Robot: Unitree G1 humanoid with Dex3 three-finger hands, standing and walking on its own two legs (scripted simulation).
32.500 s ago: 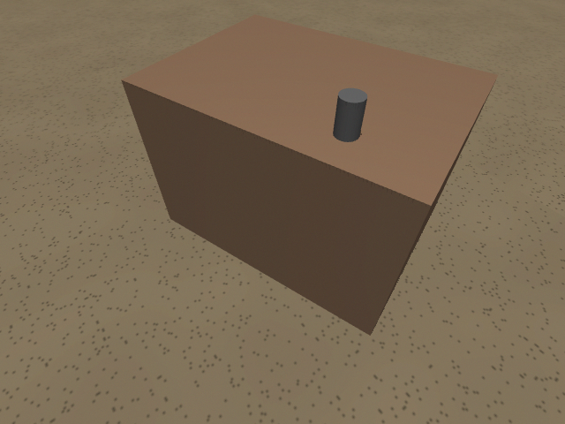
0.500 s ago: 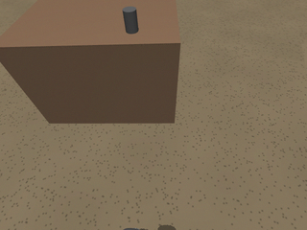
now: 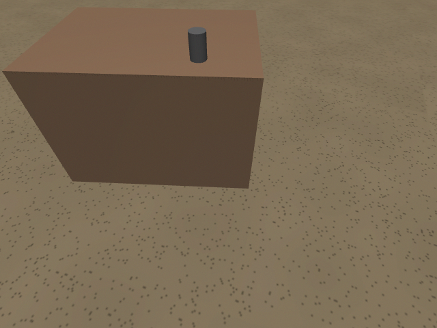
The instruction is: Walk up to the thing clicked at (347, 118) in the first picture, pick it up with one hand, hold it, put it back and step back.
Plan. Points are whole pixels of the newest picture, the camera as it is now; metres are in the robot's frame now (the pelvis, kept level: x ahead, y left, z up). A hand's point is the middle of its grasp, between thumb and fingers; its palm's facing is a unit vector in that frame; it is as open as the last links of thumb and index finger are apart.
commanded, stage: step back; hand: left
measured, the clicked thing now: (197, 45) +1.15 +0.14 -0.01
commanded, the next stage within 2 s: stand in 0.44 s
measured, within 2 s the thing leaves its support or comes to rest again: neither
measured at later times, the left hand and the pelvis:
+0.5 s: hand out of the picture +0.16 +0.26 -0.14, palm faces -0.02 -0.93 -0.36, open 7.3 cm; pelvis +0.04 +0.01 +0.01, yaw -2 degrees
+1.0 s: hand out of the picture +0.09 +0.25 -0.13, palm faces -0.03 -0.94 -0.34, open 7.3 cm; pelvis +0.01 +0.00 +0.02, yaw -2 degrees
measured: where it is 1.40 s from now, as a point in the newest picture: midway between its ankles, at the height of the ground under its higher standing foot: outside the picture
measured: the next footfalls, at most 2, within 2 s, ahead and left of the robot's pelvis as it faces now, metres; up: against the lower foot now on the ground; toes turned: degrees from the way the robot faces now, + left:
none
